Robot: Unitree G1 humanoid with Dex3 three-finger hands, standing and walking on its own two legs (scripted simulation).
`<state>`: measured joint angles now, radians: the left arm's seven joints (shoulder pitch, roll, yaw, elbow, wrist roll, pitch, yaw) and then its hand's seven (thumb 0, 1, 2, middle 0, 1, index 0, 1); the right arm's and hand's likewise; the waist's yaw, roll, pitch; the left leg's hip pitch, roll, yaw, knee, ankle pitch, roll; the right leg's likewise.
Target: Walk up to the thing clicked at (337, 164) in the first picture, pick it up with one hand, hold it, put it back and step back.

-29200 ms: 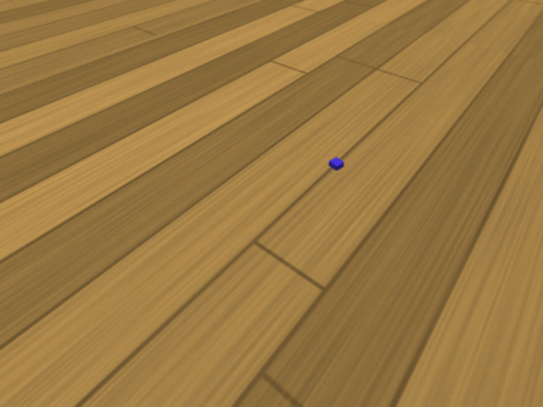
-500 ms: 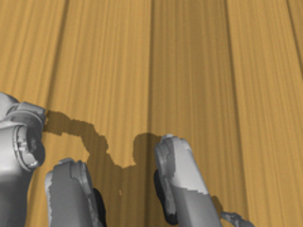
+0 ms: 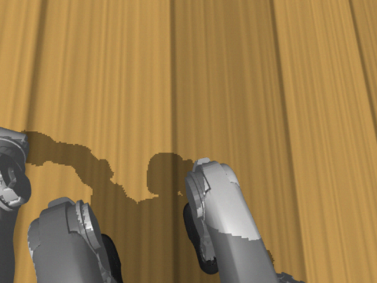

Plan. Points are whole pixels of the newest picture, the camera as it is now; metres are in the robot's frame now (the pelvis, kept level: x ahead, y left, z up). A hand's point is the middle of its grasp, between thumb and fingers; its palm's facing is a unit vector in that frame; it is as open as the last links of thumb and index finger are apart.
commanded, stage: lower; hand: left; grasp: from above
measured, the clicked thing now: (2, 149) +0.46 +0.30 -0.20
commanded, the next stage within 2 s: rest in 0.38 s
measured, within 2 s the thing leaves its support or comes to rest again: neither
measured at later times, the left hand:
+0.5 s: hand (5, 153) +0.45 +0.30 -0.20, palm faces -0.19 -0.39 -0.90, open 9.0 cm
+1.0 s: hand (18, 155) +0.45 +0.29 -0.24, palm faces -0.16 -0.41 -0.90, open 8.9 cm
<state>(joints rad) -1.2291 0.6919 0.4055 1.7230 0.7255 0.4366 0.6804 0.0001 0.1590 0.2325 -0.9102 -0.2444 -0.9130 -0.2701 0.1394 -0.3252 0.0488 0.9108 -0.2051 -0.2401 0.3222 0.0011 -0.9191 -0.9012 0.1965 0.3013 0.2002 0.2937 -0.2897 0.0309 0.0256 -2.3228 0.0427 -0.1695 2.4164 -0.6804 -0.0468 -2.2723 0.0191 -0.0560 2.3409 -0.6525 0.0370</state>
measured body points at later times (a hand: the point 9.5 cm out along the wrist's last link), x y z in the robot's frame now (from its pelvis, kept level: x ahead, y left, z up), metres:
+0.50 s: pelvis +0.00 +0.00 -0.01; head +0.27 +0.06 +0.35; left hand +0.46 +0.31 -0.15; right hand -0.01 -0.27 -0.09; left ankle +0.08 +0.14 -0.29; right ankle +0.10 -0.12 -0.29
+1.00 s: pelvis +0.00 +0.01 -0.01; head +0.29 +0.07 +0.32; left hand +0.46 +0.31 -0.19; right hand -0.03 -0.24 -0.07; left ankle +0.08 +0.14 -0.29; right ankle +0.10 -0.12 -0.29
